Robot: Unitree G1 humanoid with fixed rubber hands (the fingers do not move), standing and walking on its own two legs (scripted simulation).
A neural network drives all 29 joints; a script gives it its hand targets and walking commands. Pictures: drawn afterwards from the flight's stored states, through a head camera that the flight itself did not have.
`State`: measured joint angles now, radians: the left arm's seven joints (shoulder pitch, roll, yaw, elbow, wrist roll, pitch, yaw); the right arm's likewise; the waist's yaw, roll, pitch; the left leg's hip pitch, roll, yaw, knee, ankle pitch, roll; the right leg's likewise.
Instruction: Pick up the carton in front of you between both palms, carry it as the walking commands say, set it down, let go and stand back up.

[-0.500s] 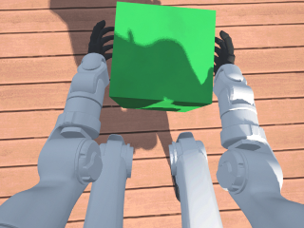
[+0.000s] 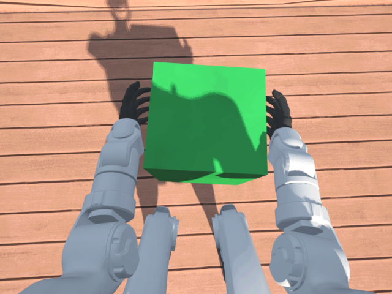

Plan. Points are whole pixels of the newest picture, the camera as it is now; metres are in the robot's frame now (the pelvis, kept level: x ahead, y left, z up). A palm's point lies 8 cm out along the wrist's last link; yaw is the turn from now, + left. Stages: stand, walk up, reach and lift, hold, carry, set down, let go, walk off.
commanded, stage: reach and lift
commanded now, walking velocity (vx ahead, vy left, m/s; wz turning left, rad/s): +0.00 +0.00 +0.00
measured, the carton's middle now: (203, 134) +0.45 -0.02 -0.12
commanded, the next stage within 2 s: hold in 1.96 s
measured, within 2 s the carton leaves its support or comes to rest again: neither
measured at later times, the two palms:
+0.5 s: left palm (90, 105) +0.41 +0.13 +0.11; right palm (320, 112) +0.40 -0.16 +0.11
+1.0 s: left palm out of the picture +0.37 +0.14 +0.25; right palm out of the picture +0.37 -0.16 +0.25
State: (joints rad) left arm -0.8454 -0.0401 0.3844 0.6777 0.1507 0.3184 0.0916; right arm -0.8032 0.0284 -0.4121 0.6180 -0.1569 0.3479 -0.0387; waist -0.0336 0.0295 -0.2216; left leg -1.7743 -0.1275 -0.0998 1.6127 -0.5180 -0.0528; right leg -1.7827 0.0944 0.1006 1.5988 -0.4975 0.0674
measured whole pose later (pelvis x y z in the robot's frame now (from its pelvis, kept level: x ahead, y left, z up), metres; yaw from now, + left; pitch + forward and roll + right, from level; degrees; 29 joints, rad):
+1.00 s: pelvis +0.08 +0.00 +0.23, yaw +0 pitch -1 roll +0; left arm -0.25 -0.15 0.26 0.40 0.23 0.56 0.03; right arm -0.24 0.15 -0.24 0.38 -0.23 0.58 -0.01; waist -0.01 0.01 -0.09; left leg -0.21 -0.05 -0.15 0.48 -0.25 -0.01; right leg -0.23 0.05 0.14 0.47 -0.23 0.02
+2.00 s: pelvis +0.09 +0.00 +0.23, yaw +0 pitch -5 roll +0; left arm -0.25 -0.15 0.23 0.27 0.26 0.69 0.00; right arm -0.24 0.15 -0.21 0.26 -0.26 0.71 0.01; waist -0.01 0.00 -0.01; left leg -0.08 -0.04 -0.14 0.38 -0.21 -0.01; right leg -0.09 0.04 0.13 0.37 -0.20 0.01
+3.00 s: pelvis +0.09 -0.01 +0.23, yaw +0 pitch +0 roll +0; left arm -0.22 -0.14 0.19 0.12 0.23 0.80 0.02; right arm -0.22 0.14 -0.18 0.12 -0.22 0.81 -0.01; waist 0.00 0.00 -0.11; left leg -0.21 -0.01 -0.07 0.50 -0.33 -0.01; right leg -0.23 0.00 0.05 0.51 -0.35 0.01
